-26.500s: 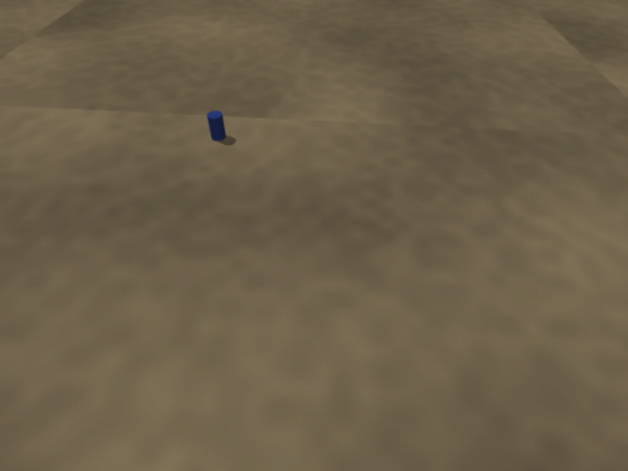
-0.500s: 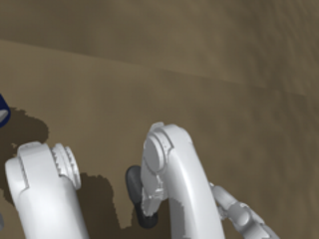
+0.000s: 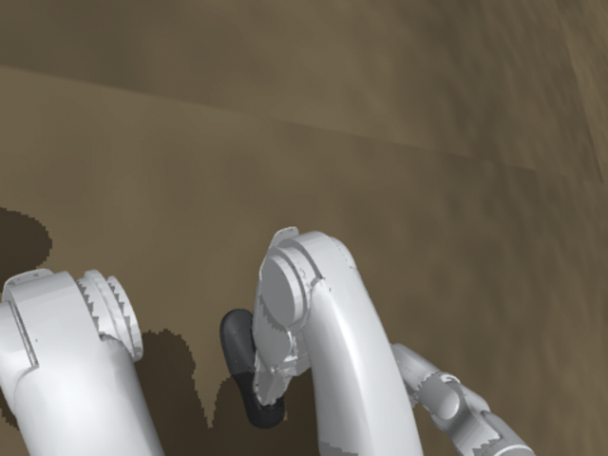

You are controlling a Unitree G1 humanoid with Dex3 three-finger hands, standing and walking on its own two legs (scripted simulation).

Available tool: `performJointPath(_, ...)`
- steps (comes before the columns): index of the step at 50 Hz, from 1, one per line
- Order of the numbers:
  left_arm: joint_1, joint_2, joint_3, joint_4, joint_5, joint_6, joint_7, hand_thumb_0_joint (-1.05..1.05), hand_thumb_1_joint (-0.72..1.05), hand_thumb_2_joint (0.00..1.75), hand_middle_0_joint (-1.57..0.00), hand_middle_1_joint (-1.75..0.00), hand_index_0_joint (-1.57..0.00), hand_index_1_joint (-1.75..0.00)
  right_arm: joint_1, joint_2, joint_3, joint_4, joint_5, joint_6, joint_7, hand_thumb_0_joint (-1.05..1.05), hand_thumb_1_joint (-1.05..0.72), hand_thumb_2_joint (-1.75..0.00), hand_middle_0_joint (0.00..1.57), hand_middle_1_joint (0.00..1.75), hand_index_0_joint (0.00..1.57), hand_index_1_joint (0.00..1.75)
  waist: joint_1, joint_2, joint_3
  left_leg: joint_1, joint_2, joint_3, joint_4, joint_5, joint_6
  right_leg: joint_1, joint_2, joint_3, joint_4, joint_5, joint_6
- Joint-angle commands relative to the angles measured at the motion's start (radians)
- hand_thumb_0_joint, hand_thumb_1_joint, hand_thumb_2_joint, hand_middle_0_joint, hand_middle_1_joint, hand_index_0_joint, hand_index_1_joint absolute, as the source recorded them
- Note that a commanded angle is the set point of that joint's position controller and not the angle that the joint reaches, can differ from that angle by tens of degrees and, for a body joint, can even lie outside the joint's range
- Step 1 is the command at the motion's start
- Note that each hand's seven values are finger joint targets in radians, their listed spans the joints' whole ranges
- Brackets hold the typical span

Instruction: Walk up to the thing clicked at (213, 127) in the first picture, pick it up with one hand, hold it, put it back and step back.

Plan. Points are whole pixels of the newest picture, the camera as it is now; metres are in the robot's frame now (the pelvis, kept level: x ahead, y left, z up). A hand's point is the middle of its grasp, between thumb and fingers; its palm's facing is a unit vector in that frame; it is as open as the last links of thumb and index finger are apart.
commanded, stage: lower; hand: left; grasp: from the side
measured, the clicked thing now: out of the picture +0.43 +0.29 -0.19
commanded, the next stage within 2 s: loosen in 0.20 s
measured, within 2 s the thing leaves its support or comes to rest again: rests again in 0.58 s
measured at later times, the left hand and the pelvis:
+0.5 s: hand out of the picture +0.42 +0.29 -0.18, palm faces +0.40 -0.92 +0.01, open 11.3 cm; pelvis +0.00 +0.00 +0.00, yaw -1 degrees
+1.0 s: hand out of the picture +0.42 +0.29 -0.17, palm faces +0.39 -0.92 +0.04, open 16.4 cm; pelvis -0.01 +0.01 +0.00, yaw -2 degrees
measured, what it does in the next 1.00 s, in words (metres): stands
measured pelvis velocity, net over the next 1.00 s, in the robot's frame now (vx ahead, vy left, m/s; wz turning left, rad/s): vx -0.01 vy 0.01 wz -0.03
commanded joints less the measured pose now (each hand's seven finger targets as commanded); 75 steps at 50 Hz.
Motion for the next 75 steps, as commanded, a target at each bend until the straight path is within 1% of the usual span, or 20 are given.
performJointPath(1,-0.257,0.157,-0.009,-0.190,-0.019,-0.109,0.008,0.00,0.22,1.24,-1.21,-1.36,-1.22,-1.35,0.038,-0.362,-0.119,-0.013,0.001,0.008,-0.015,0.00,-0.90,-0.90,0.20,0.30,0.20,0.30,-0.112,0.590,-0.603,0.445,0.065,0.104,-0.337,0.185,-0.014,0.262,0.018,-0.127,-0.151,0.239,-0.081)
performJointPath(15,-0.249,0.211,0.010,-0.153,-0.005,-0.145,0.036,0.00,0.24,1.27,-1.23,-1.36,-1.24,-1.36,0.013,-0.364,-0.091,-0.018,-0.017,0.016,-0.017,0.00,-0.90,-0.90,0.20,0.30,0.20,0.30,-0.113,0.616,-0.572,0.461,0.076,0.087,-0.340,0.167,-0.019,0.269,0.027,-0.139,-0.150,0.221,-0.081)
performJointPath(16,-0.255,0.224,0.011,-0.156,-0.005,-0.148,0.036,0.00,0.20,1.19,-1.26,-1.30,-1.27,-1.30,0.004,-0.364,-0.089,-0.021,-0.017,0.017,-0.019,0.00,-0.91,-0.90,0.20,0.30,0.20,0.30,-0.108,0.614,-0.554,0.441,0.075,0.090,-0.335,0.159,-0.016,0.261,0.029,-0.138,-0.150,0.215,-0.082)
performJointPath(23,-0.249,0.222,0.023,-0.162,-0.036,-0.151,0.029,0.00,-0.12,0.63,-0.93,-0.87,-0.96,-0.85,0.010,-0.369,-0.082,-0.027,-0.015,0.011,-0.020,0.00,-0.93,-0.90,0.20,0.30,0.20,0.30,-0.117,0.591,-0.580,0.433,0.072,0.091,-0.323,0.168,-0.009,0.293,0.036,-0.143,-0.165,0.231,-0.079)
performJointPath(29,-0.245,0.204,-0.008,-0.156,-0.032,-0.144,0.013,0.00,-0.37,0.35,-0.55,-0.48,-0.56,-0.47,0.003,-0.369,-0.083,-0.026,-0.014,0.009,-0.022,0.00,-0.92,-0.90,0.20,0.30,0.20,0.30,-0.119,0.585,-0.553,0.428,0.074,0.086,-0.327,0.143,-0.007,0.267,0.038,-0.145,-0.164,0.215,-0.079)
performJointPath(34,-0.183,0.168,-0.007,-0.048,-0.043,-0.106,0.008,0.00,-0.49,0.27,-0.46,-0.37,-0.46,-0.37,0.005,-0.371,-0.082,-0.042,-0.003,0.015,-0.023,0.00,-0.92,-0.90,0.20,0.30,0.20,0.30,-0.115,0.502,-0.501,0.358,0.072,0.080,-0.337,0.082,0.002,0.251,0.039,-0.151,-0.186,0.170,-0.078)
performJointPath(49,-0.243,0.181,-0.023,-0.090,-0.037,-0.137,-0.001,0.00,-0.55,0.04,-0.07,0.00,-0.06,-0.01,-0.002,-0.369,-0.083,-0.047,-0.007,0.006,-0.023,0.00,-0.89,-0.90,0.20,0.30,0.20,0.30,-0.120,0.542,-0.488,0.390,0.077,0.071,-0.350,0.063,-0.002,0.227,0.040,-0.149,-0.178,0.155,-0.082)
performJointPath(54,-0.237,0.296,0.052,-0.215,-0.022,-0.127,-0.004,0.00,-0.55,0.05,-0.06,0.00,-0.06,-0.01,0.019,-0.374,-0.092,-0.044,-0.004,0.023,-0.027,0.00,-0.90,-0.90,0.20,0.30,0.20,0.30,-0.069,0.655,-0.568,0.472,0.083,0.074,-0.376,0.155,-0.019,0.247,0.031,-0.138,-0.149,0.205,-0.089)
performJointPath(58,-0.232,0.333,0.111,-0.369,-0.028,-0.081,-0.013,0.00,-0.54,0.06,-0.05,0.00,-0.04,0.00,0.047,-0.377,-0.132,-0.055,0.008,0.039,-0.027,0.00,-0.90,-0.90,0.20,0.30,0.20,0.30,-0.035,0.758,-0.661,0.543,0.082,0.089,-0.413,0.200,-0.031,0.245,0.021,-0.121,-0.141,0.224,-0.097)
performJointPath(59,-0.214,0.330,0.119,-0.407,-0.030,-0.059,-0.022,0.00,-0.54,0.06,-0.06,0.00,-0.05,-0.01,0.059,-0.375,-0.147,-0.060,0.015,0.042,-0.029,0.00,-0.91,-0.90,0.20,0.30,0.20,0.30,-0.020,0.780,-0.694,0.568,0.081,0.097,-0.424,0.215,-0.033,0.252,0.019,-0.113,-0.145,0.234,-0.099)
performJointPath(61,-0.196,0.264,0.058,-0.455,-0.032,-0.001,-0.066,0.00,-0.54,0.05,-0.06,0.00,-0.05,0.00,0.066,-0.360,-0.176,-0.072,0.039,0.047,-0.036,0.00,-0.91,-0.90,0.20,0.30,0.20,0.30,-0.027,0.768,-0.704,0.535,0.076,0.121,-0.429,0.181,-0.023,0.236,0.017,-0.094,-0.168,0.221,-0.102)
performJointPath(63,-0.137,0.178,-0.018,-0.423,-0.033,0.066,-0.117,0.00,-0.53,0.04,-0.06,0.00,-0.06,-0.01,0.077,-0.346,-0.197,-0.072,0.063,0.044,-0.042,0.00,-0.90,-0.90,0.20,0.30,0.20,0.30,-0.035,0.714,-0.670,0.477,0.068,0.139,-0.430,0.172,-0.014,0.215,0.016,-0.085,-0.183,0.221,-0.101)
performJointPath(65,-0.033,0.023,-0.129,-0.259,-0.054,0.147,-0.169,0.00,-0.56,0.03,-0.05,0.00,-0.05,0.00,0.108,-0.312,-0.205,-0.030,0.095,0.044,-0.044,0.00,-0.90,-0.90,0.20,0.30,0.20,0.30,-0.050,0.571,-0.566,0.348,0.060,0.148,-0.422,0.083,0.009,0.176,0.019,-0.081,-0.218,0.151,-0.096)
performJointPath(67,-0.041,0.066,-0.063,-0.282,-0.103,0.182,-0.191,0.00,-0.61,0.02,-0.03,0.00,-0.04,0.00,0.111,-0.319,-0.215,-0.051,0.120,0.038,-0.052,0.00,-0.89,-0.90,0.20,0.30,0.20,0.30,-0.021,0.464,-0.556,0.273,0.052,0.154,-0.412,0.039,0.028,0.193,0.022,-0.081,-0.248,0.120,-0.088)
performJointPath(69,-0.133,0.089,-0.034,-0.406,-0.144,0.189,-0.212,0.00,-0.53,0.05,-0.02,0.00,-0.01,0.00,0.117,-0.318,-0.228,-0.064,0.138,0.034,-0.053,0.00,-0.80,-0.88,0.20,0.30,0.20,0.30,0.004,0.498,-0.631,0.319,0.049,0.146,-0.428,0.021,0.029,0.178,0.016,-0.080,-0.236,0.106,-0.091)
performJointPath(70,-0.078,0.331,0.044,-0.395,0.058,0.250,-0.153,0.00,-0.51,0.06,-0.06,-0.03,-0.05,-0.04,0.169,-0.290,-0.298,-0.023,0.168,0.052,-0.060,0.00,-0.88,-0.91,0.20,0.30,0.20,0.30,0.103,0.614,-0.754,0.463,0.054,0.169,-0.495,0.064,0.019,0.150,0.000,-0.054,-0.238,0.092,-0.102)
performJointPath(71,-0.149,0.220,-0.022,-0.474,0.044,0.278,-0.149,0.00,-0.52,0.07,-0.07,-0.05,-0.06,-0.05,0.158,-0.257,-0.291,-0.045,0.180,0.061,-0.056,0.00,-0.93,-0.91,0.20,0.30,0.20,0.30,0.077,0.660,-0.772,0.489,0.064,0.157,-0.523,0.064,0.014,0.130,0.002,-0.050,-0.235,0.092,-0.106)
performJointPath(72,-0.115,0.182,-0.025,-0.451,0.044,0.308,-0.143,0.00,-0.53,0.08,-0.07,-0.06,-0.06,-0.06,0.163,-0.266,-0.315,-0.060,0.198,0.061,-0.056,0.00,-0.93,-0.92,0.20,0.30,0.20,0.30,0.065,0.650,-0.793,0.500,0.067,0.152,-0.546,0.053,0.015,0.117,-0.001,-0.050,-0.231,0.087,-0.108)
performJointPath(74,-0.160,0.242,0.023,-0.586,0.060,0.355,-0.120,0.00,-0.57,0.09,-0.08,-0.07,-0.07,-0.08,0.184,-0.239,-0.334,-0.057,0.218,0.073,-0.063,0.00,-0.95,-0.92,0.20,0.30,0.20,0.30,0.101,0.692,-0.843,0.519,0.060,0.177,-0.571,0.055,0.013,0.131,-0.008,-0.024,-0.249,0.089,-0.111)
performJointPath(75,-0.097,0.289,0.057,-0.579,0.073,0.398,-0.105,0.00,-0.60,0.10,-0.09,-0.07,-0.08,-0.09,0.203,-0.257,-0.368,-0.068,0.232,0.077,-0.072,0.00,-0.98,-0.93,0.20,0.30,0.20,0.30,0.121,0.717,-0.896,0.550,0.060,0.193,-0.587,0.069,0.014,0.144,-0.010,-0.008,-0.262,0.088,-0.114)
